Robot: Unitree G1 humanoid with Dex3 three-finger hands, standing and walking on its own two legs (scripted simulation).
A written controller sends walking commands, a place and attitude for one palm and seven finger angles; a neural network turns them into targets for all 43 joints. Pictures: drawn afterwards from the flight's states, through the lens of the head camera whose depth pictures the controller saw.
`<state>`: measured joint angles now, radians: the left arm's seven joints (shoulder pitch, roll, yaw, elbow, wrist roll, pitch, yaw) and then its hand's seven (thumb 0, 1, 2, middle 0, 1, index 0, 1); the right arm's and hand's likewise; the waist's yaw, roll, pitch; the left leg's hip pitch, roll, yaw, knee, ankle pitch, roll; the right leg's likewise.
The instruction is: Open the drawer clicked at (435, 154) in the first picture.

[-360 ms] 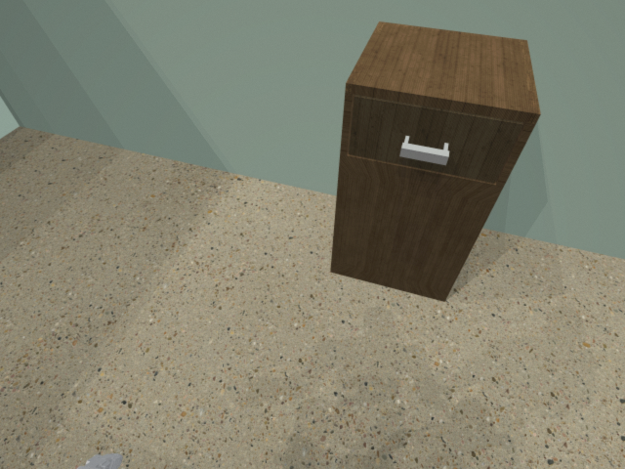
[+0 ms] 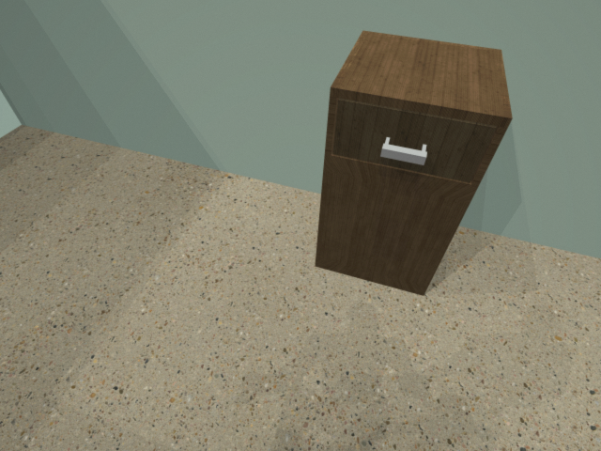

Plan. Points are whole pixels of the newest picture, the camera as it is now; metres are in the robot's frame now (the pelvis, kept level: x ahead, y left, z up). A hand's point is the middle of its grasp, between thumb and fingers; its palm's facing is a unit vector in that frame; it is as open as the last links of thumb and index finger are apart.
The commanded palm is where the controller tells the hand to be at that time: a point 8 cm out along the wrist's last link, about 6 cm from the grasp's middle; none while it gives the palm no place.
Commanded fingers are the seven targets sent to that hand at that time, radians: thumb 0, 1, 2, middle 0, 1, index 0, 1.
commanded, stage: stand and wait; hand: left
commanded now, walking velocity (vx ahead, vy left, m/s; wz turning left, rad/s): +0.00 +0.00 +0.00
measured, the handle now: (404, 149) +0.88 -0.23 -0.10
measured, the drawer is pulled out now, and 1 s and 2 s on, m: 0.00 0.00 0.00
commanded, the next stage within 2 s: look at it before walking up in 0.46 s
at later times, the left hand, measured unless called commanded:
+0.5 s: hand out of the picture +0.06 +0.24 -0.15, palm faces -0.03 -0.94 -0.33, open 7.4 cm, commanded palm none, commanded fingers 0.00 0.90 0.90 -0.20 -0.30 -0.20 -0.30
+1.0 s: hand out of the picture +0.06 +0.24 -0.16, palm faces -0.03 -0.94 -0.33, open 7.4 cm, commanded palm none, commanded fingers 0.00 0.90 0.90 -0.20 -0.30 -0.20 -0.30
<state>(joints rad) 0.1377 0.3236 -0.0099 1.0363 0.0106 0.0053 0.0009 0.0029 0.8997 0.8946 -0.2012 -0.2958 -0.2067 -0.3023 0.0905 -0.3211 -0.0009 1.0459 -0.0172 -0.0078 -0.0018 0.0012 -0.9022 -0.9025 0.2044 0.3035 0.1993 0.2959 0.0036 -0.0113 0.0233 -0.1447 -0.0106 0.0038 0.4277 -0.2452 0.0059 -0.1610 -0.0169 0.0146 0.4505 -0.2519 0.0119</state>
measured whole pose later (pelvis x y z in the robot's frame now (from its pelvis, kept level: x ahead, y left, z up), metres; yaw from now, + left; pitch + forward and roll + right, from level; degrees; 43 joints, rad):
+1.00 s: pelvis -0.01 +0.00 +0.00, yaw +0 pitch -2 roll +0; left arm 0.14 0.34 0.00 1.09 0.01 0.00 0.00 0.00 0.90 0.89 -0.20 -0.30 -0.21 -0.30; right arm 0.11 -0.33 0.00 1.11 -0.01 -0.01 0.00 0.00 -0.90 -0.90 0.20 0.30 0.20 0.30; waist 0.00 -0.01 0.04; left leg -0.14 0.00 0.00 0.37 -0.20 0.00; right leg -0.15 -0.01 0.01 0.39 -0.21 0.01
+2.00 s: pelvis -0.02 -0.01 -0.02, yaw -12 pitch +0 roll -1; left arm 0.27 0.19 0.05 0.96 0.03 0.02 0.00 0.00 0.90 0.89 -0.20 -0.30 -0.20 -0.30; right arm 0.25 -0.20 -0.05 1.04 -0.03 0.05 -0.01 0.00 -0.91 -0.90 0.20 0.30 0.20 0.30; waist 0.00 0.04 0.03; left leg -0.41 0.09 0.07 0.97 -0.49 -0.02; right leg -0.29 0.04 -0.04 0.62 -0.33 -0.05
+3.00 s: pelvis +0.23 -0.17 -0.01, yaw -18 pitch -1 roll -3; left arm 0.20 0.18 0.05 1.06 0.02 -0.04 0.02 -0.03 0.93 0.90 -0.20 -0.30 -0.20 -0.30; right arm 0.25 -0.15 -0.06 1.03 -0.04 0.00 -0.02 0.00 -0.93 -0.90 0.20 0.30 0.19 0.29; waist -0.04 0.03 0.01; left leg -0.49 0.14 0.11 0.94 -0.36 0.00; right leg -0.22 0.05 -0.22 0.45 -0.23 -0.09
